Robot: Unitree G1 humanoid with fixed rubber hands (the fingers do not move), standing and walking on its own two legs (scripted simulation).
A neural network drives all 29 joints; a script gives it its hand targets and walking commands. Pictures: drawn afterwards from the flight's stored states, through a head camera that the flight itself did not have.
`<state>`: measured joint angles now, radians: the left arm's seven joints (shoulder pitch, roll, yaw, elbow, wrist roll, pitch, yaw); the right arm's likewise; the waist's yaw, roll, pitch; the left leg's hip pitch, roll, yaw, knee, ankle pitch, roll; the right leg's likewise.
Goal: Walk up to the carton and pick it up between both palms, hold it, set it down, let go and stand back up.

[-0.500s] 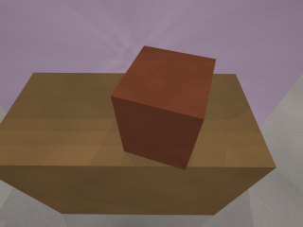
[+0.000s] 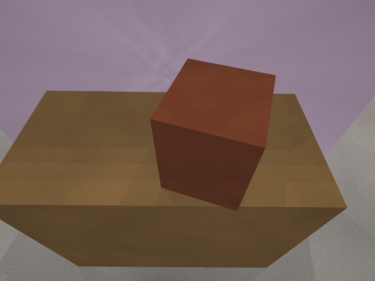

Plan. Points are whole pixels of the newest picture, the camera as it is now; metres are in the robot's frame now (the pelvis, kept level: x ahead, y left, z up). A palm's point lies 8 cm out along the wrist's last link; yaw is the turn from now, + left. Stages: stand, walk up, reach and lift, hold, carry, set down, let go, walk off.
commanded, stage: stand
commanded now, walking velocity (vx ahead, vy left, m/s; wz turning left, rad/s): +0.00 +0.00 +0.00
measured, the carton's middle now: (213, 136) +0.42 -0.04 +0.06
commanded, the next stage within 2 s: none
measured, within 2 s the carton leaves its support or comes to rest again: neither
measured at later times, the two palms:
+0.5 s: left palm out of the picture -0.07 +0.20 -0.15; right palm out of the picture -0.03 -0.19 -0.15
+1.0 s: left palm out of the picture -0.07 +0.19 -0.14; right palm out of the picture -0.03 -0.19 -0.15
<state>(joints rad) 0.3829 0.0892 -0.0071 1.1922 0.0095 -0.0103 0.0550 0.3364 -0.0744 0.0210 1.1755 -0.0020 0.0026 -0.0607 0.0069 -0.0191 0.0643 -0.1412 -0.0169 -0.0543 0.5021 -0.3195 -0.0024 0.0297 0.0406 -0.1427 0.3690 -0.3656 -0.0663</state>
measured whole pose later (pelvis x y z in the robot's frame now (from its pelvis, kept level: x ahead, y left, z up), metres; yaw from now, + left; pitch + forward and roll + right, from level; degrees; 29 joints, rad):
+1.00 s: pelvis -0.01 +0.00 +0.00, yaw +0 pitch -2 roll +1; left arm 0.37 0.08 0.00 1.16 0.01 -0.01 0.06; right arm 0.31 -0.09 0.02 1.14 0.00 0.00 -0.06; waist 0.00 0.00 0.07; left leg -0.14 -0.03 -0.06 0.48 -0.30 0.00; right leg 0.02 0.02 -0.15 0.39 -0.37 -0.06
